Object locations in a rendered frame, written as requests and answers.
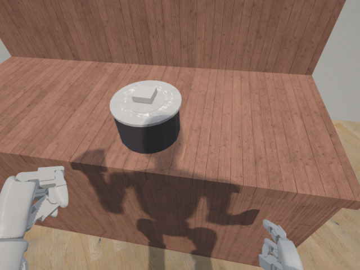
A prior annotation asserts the knob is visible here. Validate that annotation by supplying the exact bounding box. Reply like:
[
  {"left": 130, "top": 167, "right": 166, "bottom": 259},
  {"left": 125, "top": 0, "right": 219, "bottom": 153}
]
[{"left": 132, "top": 85, "right": 157, "bottom": 104}]

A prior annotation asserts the lid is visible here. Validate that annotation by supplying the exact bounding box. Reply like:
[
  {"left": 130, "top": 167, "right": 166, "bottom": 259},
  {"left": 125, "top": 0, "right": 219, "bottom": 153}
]
[{"left": 110, "top": 80, "right": 182, "bottom": 127}]

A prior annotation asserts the pot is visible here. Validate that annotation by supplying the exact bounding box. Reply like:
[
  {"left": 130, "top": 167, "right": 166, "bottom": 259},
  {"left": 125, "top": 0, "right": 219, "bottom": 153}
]
[{"left": 114, "top": 111, "right": 180, "bottom": 154}]

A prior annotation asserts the left robot hand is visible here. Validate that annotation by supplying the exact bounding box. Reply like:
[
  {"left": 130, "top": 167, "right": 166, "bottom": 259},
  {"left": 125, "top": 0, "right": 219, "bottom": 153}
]
[{"left": 0, "top": 166, "right": 69, "bottom": 239}]

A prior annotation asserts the left robot forearm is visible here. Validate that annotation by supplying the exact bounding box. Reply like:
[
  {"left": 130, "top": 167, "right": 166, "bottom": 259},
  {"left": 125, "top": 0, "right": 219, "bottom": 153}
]
[{"left": 0, "top": 238, "right": 29, "bottom": 270}]

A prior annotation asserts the right robot hand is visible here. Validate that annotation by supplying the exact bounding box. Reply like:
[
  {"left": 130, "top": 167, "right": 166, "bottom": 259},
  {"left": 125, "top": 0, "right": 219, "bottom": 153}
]
[{"left": 259, "top": 219, "right": 303, "bottom": 270}]

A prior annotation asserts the table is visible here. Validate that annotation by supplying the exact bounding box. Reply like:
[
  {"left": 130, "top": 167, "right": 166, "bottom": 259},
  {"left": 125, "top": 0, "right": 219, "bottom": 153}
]
[{"left": 0, "top": 0, "right": 360, "bottom": 267}]

